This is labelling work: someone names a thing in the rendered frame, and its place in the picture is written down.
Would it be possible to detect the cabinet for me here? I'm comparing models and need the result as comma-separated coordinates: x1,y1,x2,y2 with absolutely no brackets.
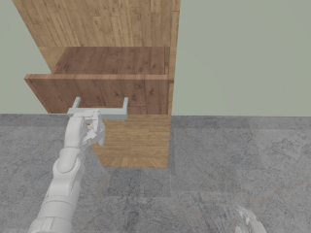
12,0,181,168

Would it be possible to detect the right robot hand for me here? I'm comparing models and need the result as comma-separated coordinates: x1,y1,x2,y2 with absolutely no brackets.
234,205,267,233

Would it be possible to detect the left robot hand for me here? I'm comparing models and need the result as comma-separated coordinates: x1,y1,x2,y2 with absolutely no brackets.
64,109,106,153

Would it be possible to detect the drawer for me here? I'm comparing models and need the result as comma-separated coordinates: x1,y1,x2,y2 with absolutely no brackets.
24,47,170,115

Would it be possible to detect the handle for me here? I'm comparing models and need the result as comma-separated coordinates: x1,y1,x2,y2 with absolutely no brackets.
67,97,128,119

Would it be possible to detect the left robot forearm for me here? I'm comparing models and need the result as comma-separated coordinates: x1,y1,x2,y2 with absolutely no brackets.
27,147,86,233

